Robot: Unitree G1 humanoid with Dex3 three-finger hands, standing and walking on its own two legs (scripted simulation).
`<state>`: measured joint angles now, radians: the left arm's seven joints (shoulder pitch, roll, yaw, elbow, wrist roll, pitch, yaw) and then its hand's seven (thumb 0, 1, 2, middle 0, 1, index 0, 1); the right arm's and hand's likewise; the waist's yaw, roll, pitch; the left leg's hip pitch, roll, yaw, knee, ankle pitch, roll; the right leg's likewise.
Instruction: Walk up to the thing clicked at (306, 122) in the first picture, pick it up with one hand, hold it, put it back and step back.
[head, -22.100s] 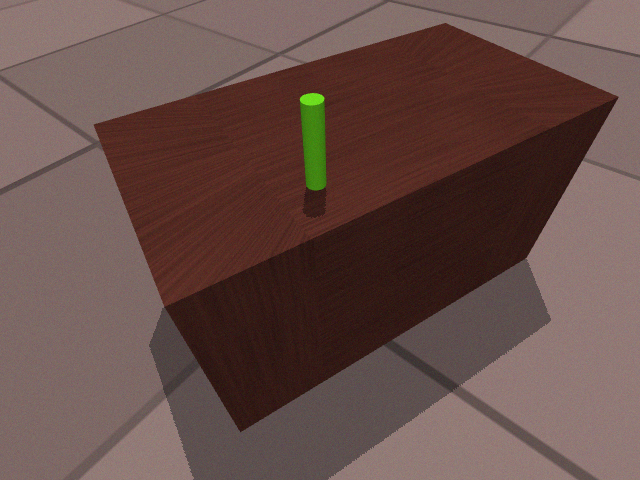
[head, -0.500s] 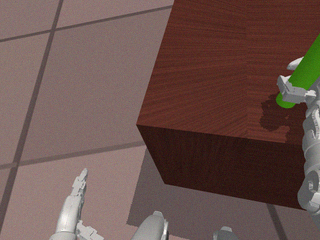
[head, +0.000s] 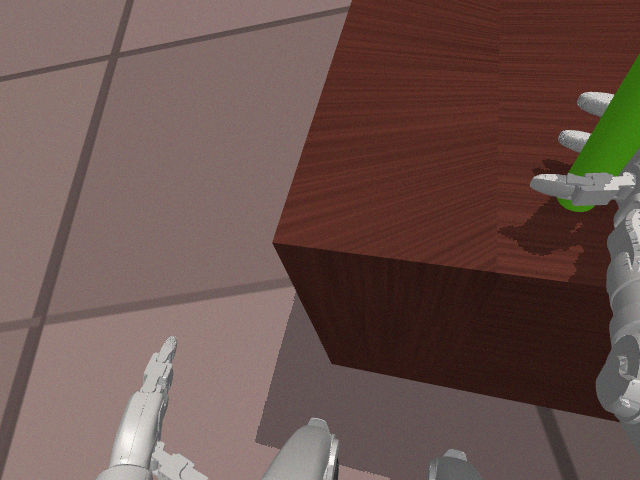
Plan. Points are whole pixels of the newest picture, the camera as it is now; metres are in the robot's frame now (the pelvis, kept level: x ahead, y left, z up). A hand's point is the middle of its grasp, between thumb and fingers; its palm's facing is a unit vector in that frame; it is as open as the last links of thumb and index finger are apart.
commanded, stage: withdraw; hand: right
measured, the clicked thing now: (614, 141) +0.51 -0.21 +0.11
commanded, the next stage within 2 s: rise in 0.44 s
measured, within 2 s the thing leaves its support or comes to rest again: neither
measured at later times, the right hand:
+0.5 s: hand out of the picture +0.52 -0.26 +0.18, palm faces +0.22 +0.97 -0.03, open 16.9 cm
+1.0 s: hand out of the picture +0.44 -0.37 +0.19, palm faces +0.48 +0.81 -0.33, open 17.6 cm
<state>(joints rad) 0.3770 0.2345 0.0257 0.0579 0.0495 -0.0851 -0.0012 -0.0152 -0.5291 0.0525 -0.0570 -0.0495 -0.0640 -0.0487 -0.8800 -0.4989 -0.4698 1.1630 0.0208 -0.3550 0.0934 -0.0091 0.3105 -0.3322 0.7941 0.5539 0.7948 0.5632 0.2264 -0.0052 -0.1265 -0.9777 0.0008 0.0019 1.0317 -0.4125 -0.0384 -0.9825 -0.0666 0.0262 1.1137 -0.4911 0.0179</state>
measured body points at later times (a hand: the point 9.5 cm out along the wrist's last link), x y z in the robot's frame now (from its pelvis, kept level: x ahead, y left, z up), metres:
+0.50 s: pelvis +0.02 +0.01 +0.03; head +0.11 -0.01 +0.47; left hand +0.17 +0.27 -0.01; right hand +0.51 -0.31 +0.18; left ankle +0.04 +0.15 -0.66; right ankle +0.02 -0.13 -0.66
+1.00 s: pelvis +0.04 +0.00 +0.06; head +0.09 -0.01 +0.51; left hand +0.20 +0.26 +0.01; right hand +0.41 -0.41 +0.21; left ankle +0.04 +0.15 -0.66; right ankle +0.02 -0.13 -0.66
